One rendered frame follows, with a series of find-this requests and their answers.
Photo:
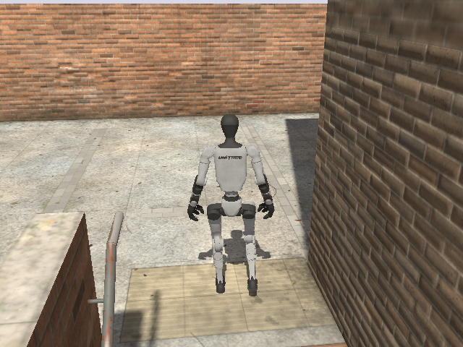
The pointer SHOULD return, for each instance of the left robot forearm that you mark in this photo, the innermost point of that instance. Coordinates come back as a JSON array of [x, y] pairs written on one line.
[[196, 193]]

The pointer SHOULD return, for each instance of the robot right upper arm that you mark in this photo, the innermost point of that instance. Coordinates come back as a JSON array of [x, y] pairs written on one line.
[[256, 162]]

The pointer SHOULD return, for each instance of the right robot forearm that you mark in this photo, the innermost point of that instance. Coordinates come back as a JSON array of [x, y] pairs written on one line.
[[265, 191]]

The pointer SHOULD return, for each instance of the robot left hand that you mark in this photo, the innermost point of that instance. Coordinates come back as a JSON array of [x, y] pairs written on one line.
[[192, 210]]

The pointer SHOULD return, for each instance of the robot left upper arm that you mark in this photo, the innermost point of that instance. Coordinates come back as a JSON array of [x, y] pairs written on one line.
[[207, 153]]

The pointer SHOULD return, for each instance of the humanoid robot torso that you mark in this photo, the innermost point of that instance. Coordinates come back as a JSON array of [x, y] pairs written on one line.
[[231, 172]]

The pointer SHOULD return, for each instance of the robot right hand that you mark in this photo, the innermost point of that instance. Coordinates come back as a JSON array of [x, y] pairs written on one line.
[[266, 207]]

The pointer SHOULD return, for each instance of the left robot shin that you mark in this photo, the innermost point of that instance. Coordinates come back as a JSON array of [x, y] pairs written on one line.
[[218, 261]]

